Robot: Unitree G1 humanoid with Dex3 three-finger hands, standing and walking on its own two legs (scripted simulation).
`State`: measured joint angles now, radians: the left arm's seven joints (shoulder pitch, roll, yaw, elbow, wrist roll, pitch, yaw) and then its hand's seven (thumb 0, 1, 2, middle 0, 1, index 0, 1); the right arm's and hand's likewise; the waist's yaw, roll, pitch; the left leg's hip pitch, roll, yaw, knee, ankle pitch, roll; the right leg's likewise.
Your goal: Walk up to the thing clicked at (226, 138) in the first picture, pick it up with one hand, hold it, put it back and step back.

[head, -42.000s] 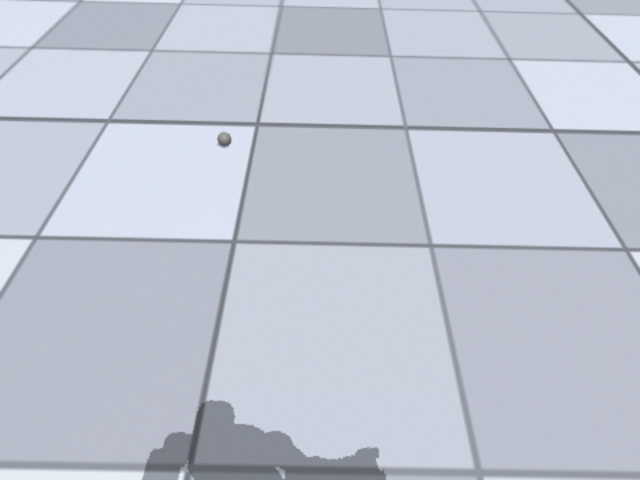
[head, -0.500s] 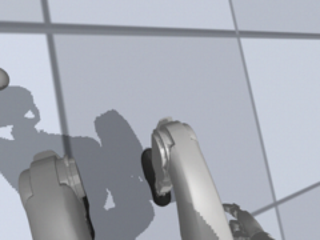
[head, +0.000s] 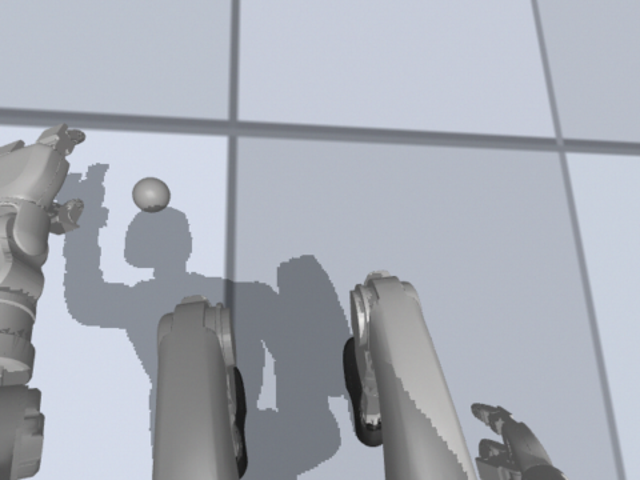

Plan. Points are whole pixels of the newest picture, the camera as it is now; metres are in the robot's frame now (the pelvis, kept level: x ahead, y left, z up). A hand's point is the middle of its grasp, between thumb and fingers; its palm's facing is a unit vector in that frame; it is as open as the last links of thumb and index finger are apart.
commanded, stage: home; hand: left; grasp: from above
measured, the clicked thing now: (151, 195) +0.54 +0.25 -0.37
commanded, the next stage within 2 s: none
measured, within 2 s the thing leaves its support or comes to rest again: neither
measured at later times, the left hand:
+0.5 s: hand (24, 332) +0.28 +0.21 +0.10, palm faces -0.06 -0.90 -0.44, open 7.4 cm
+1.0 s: hand out of the picture +0.23 +0.18 +0.27, palm faces +0.16 -0.97 -0.21, open 7.4 cm
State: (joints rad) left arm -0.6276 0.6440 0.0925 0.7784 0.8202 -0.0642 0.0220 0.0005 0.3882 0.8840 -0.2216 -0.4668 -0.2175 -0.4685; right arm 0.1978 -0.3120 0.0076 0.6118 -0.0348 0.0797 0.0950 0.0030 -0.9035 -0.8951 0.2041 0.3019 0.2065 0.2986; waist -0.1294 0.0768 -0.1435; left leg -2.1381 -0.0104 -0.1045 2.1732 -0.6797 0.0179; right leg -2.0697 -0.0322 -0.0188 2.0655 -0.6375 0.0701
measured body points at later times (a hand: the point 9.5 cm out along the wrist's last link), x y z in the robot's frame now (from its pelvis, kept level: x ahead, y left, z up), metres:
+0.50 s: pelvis +0.02 -0.01 +0.19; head +0.14 +0.02 +0.62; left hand +0.28 +0.26 +0.12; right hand +0.23 -0.24 +0.10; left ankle +0.07 +0.11 -0.37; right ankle +0.11 -0.15 -0.37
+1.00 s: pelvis +0.08 -0.01 +0.31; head +0.09 -0.01 +0.76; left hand +0.22 +0.23 +0.28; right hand +0.25 -0.24 +0.24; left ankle +0.07 +0.11 -0.37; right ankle +0.10 -0.15 -0.37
